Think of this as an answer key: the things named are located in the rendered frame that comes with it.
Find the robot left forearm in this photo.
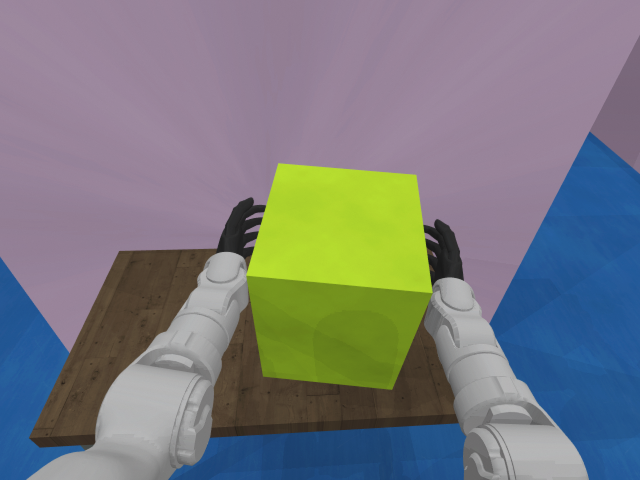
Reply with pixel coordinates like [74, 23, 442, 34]
[95, 252, 249, 442]

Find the robot right hand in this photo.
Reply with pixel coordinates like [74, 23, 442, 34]
[423, 219, 464, 286]

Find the robot right forearm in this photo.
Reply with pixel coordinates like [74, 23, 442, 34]
[424, 277, 589, 480]

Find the left robot upper arm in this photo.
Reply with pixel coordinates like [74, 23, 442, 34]
[26, 364, 214, 480]

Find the table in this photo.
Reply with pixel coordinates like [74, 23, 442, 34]
[29, 247, 459, 450]

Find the carton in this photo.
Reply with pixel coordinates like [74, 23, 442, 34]
[246, 163, 433, 390]

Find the robot left hand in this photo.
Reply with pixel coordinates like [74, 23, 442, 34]
[216, 197, 266, 259]

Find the right robot upper arm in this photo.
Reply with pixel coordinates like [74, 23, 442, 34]
[463, 423, 587, 480]

